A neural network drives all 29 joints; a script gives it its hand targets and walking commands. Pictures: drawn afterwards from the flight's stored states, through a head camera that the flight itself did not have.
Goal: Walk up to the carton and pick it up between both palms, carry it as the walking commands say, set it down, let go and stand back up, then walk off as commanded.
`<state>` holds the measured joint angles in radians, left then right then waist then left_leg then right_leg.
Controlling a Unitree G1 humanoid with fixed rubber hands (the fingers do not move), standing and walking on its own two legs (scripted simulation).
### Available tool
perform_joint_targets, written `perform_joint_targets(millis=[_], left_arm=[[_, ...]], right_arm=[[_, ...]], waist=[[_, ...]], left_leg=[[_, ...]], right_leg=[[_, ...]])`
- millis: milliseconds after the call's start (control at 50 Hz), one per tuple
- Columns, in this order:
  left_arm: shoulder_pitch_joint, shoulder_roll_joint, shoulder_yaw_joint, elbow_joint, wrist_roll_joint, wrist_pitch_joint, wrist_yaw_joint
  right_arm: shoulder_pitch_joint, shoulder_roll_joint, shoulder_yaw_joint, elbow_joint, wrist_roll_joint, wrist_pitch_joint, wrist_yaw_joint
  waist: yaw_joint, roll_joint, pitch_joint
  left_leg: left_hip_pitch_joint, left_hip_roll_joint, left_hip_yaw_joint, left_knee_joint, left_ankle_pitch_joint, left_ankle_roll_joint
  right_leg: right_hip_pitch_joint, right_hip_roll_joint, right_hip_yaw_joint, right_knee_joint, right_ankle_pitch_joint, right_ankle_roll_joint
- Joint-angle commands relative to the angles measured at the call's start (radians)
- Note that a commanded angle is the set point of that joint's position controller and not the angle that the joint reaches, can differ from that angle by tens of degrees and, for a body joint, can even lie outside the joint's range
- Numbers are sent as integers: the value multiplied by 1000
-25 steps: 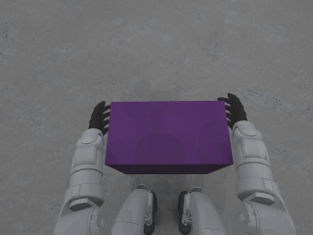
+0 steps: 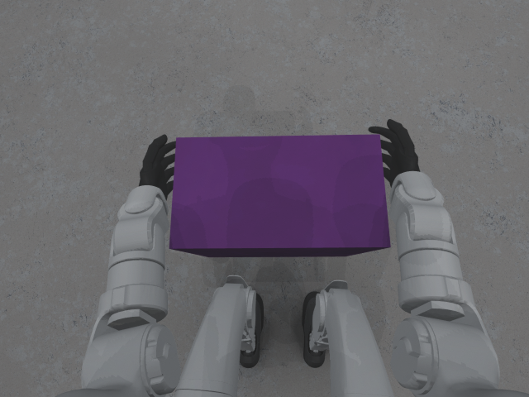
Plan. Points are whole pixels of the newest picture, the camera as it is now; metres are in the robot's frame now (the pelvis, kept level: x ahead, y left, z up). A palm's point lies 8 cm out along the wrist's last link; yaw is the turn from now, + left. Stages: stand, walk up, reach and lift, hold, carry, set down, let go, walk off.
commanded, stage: set down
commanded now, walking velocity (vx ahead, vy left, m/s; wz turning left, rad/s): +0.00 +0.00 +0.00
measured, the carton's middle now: (276, 208) +0.38 +0.03 -0.15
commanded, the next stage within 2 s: none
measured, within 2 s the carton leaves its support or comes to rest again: neither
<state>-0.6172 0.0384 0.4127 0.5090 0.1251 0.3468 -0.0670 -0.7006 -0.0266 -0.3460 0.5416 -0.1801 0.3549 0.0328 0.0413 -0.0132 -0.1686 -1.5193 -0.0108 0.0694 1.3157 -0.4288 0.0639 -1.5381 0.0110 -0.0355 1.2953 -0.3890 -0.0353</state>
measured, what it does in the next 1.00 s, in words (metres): lowers itself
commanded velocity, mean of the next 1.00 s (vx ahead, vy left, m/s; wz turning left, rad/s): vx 0.00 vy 0.00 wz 0.00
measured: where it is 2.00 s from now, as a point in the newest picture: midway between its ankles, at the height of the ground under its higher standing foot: (282, 342)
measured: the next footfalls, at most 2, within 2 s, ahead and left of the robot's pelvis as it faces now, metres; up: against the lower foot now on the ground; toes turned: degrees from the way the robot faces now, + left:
none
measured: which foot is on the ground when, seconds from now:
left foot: down 0.00-1.00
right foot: down 0.00-1.00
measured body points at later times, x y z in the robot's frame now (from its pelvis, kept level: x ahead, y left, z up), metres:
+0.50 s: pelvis -0.02 +0.00 -0.08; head +0.23 +0.01 +0.30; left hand +0.42 +0.22 -0.17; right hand +0.47 -0.15 -0.15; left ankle +0.08 +0.09 -0.59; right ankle +0.09 -0.10 -0.59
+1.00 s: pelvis -0.03 -0.01 -0.15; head +0.26 +0.01 +0.19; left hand +0.45 +0.23 -0.26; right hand +0.50 -0.14 -0.24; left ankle +0.08 +0.09 -0.59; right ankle +0.09 -0.10 -0.59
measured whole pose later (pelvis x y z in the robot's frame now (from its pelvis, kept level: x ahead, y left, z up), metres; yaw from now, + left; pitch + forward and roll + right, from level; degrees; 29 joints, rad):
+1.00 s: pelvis -0.03 -0.01 -0.15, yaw +3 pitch +44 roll +0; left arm -0.99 0.22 0.30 0.73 -0.01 0.32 0.02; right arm -1.06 -0.16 -0.34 0.75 -0.05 0.30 -0.04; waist 0.03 -0.03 -0.07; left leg -2.09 -0.03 0.05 1.83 -0.51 0.05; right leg -2.09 0.05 -0.03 1.82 -0.49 -0.03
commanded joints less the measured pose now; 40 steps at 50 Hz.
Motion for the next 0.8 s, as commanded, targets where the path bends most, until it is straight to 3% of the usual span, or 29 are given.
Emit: perform_joint_targets(millis=[0, 20, 40, 60, 80, 100, 180, 200, 220, 260, 280, 340, 400, 420, 440, 460, 480, 500, 520, 540, 560, 580, 600, 620, 660, 680, 700, 720, 780], left_arm=[[-737, -914, -649, -190, -183, -45, -234], [-723, -897, -647, -157, -183, -43, -228], [-717, -940, -657, -120, -198, -36, -224], [-722, -902, -628, -141, -187, -41, -222], [-726, -905, -619, -107, -186, -39, -217], [-753, -892, -609, -113, -178, -44, -215], [-766, -893, -565, -36, -162, -36, -206], [-788, -895, -563, -56, -170, -47, -201], [-767, -875, -553, -25, -160, -45, -205], [-819, -874, -559, -51, -164, -50, -196], [-894, -878, -607, -110, -206, -53, -191], [-889, -864, -632, -134, -245, -68, -180], [-913, -850, -630, -102, -239, -57, -172], [-918, -833, -613, -100, -229, -59, -165], [-913, -839, -615, -83, -241, -58, -167], [-999, -842, -650, -131, -262, -56, -162], [-941, -863, -620, -56, -227, -49, -159], [-991, -823, -600, -83, -227, -54, -154], [-1043, -825, -601, -103, -249, -59, -150], [-989, -839, -606, -72, -235, -52, -141], [-1096, -809, -631, -148, -263, -65, -135], [-1051, -842, -615, -67, -251, -58, -134], [-1048, -814, -579, -46, -235, -51, -135], [-1092, -827, -598, -70, -251, -55, -135], [-1083, -837, -559, 11, -233, -45, -132], [-1185, -782, -572, -81, -242, -62, -138], [-1125, -792, -563, -44, -225, -59, -128], [-1062, -808, -544, 39, -220, -55, -133], [-1098, -823, -548, 19, -228, -59, -134]], right_arm=[[-563, 996, 595, -79, 211, -49, 232], [-544, 1002, 575, -42, 211, -44, 234], [-545, 955, 557, -67, 187, -48, 228], [-570, 992, 564, -62, 197, -46, 229], [-590, 976, 545, -52, 187, -47, 227], [-621, 997, 553, -31, 210, -54, 223], [-645, 969, 520, 19, 196, -47, 220], [-647, 945, 502, 39, 197, -53, 218], [-677, 980, 524, 15, 206, -52, 216], [-690, 967, 504, 46, 211, -59, 216], [-637, 944, 485, 80, 206, -58, 209], [-722, 954, 557, -38, 242, -72, 185], [-742, 920, 515, -9, 229, -74, 179], [-750, 952, 523, 14, 244, -65, 168], [-759, 931, 532, -3, 228, -61, 171], [-803, 889, 519, -16, 246, -71, 176], [-825, 908, 526, -11, 248, -69, 176], [-816, 922, 512, 32, 241, -61, 180], [-888, 887, 529, -8, 273, -67, 180], [-871, 907, 515, 9, 272, -67, 181], [-890, 897, 509, 6, 274, -66, 173], [-871, 885, 477, 46, 252, -68, 173], [-865, 908, 472, 89, 257, -58, 168], [-890, 886, 459, 60, 248, -68, 170], [-872, 873, 411, 134, 211, -55, 159], [-934, 910, 454, 97, 245, -55, 165], [-912, 930, 452, 117, 260, -54, 168], [-1002, 865, 480, 19, 263, -73, 166], [-974, 882, 457, 64, 263, -70, 153]], waist=[[51, 21, -1104], [22, 24, -1079], [-34, 45, -1089], [17, -21, -1116], [-8, -20, -1033], [30, 3, -1054], [35, -24, -985], [34, 11, -960], [52, -32, -997], [49, -8, -974], [8, 27, -1063], [15, 1, -1230], [-13, 9, -1149], [16, 16, -1174], [-5, -41, -1155], [-19, 17, -1182], [8, 29, -1173], [19, -19, -1147], [39, 11, -1179], [21, 13, -1181], [-2, 22, -1232], [-18, 47, -1117], [23, 30, -1137], [-17, 25, -1156], [-31, 37, -1079], [-2, -20, -1161], [40, 45, -1138], [25, -17, -1152], [28, -2, -1184]], left_leg=[[482, -118, -105, -81, 377, -58], [486, -114, -106, -71, 391, -57], [532, -112, -134, -73, 391, -63], [490, -116, -120, -44, 351, -53], [430, -117, -117, -40, 320, -53], [440, -118, -111, -27, 308, -50], [379, -106, -126, -15, 232, -47], [332, -106, -118, 2, 259, -52], [317, -114, -108, 22, 249, -46], [318, -111, -111, 28, 281, -54], [364, -114, -104, 45, 255, -62], [387, -124, -95, 108, 367, -59], [341, -121, -108, 120, 329, -62], [330, -120, -97, 124, 257, -58], [303, -121, -98, 142, 273, -55], [324, -118, -114, 142, 259, -66], [331, -119, -103, 147, 273, -66], [291, -117, -104, 155, 232, -59], [283, -117, -103, 158, 221, -58], [348, -112, -124, 157, 231, -56], [329, -118, -109, 179, 222, -63], [259, -122, -99, 177, 202, -67], [278, -115, -86, 182, 147, -54], [296, -116, -109, 195, 149, -61], [230, -116, -104, 196, 77, -62], [188, -118, -96, 225, 127, -54], [202, -111, -77, 231, 126, -55], [203, -118, -81, 254, 194, -55], [174, -116, -75, 269, 184, -58]], right_leg=[[546, 139, 93, -35, 294, 4], [510, 142, 89, -31, 306, 10], [448, 139, 79, -9, 268, 8], [472, 144, 76, 3, 243, 15], [428, 147, 63, 12, 233, 11], [423, 144, 81, 19, 200, 11], [369, 134, 71, 55, 153, 13], [357, 130, 87, 59, 167, 7], [368, 137, 66, 77, 171, 21], [282, 140, 61, 100, 181, 21], [339, 141, 70, 94, 167, 5], [399, 150, 65, 152, 251, 16], [257, 153, 44, 179, 217, 17], [307, 147, 60, 176, 161, 23], [263, 151, 33, 194, 175, 25], [215, 153, 34, 220, 158, 15], [212, 149, 32, 219, 156, 19], [186, 154, 22, 230, 131, 22], [221, 141, 44, 232, 133, 10], [147, 152, 23, 252, 116, 18], [181, 150, 28, 251, 119, 20], [133, 147, 23, 259, 107, 12], [148, 143, 32, 252, 57, 17], [94, 151, 14, 278, 68, 14], [99, 141, 25, 268, 7, 8], [145, 145, 22, 288, 68, 24], [117, 144, 33, 306, 57, 11], [97, 150, 13, 308, 91, 32], [139, 143, 24, 326, 91, 26]])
